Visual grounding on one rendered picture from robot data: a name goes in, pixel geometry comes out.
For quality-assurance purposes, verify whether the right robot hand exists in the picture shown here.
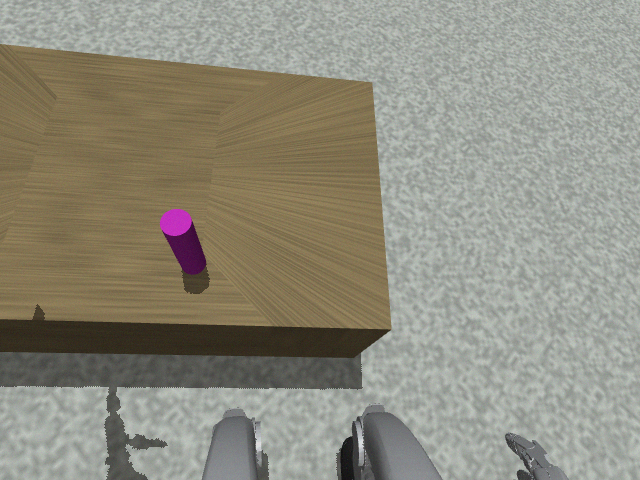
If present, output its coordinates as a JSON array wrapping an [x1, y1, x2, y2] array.
[[505, 433, 569, 480]]

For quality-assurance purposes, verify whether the can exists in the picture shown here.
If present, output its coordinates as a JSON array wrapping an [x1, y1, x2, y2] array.
[[160, 209, 206, 275]]

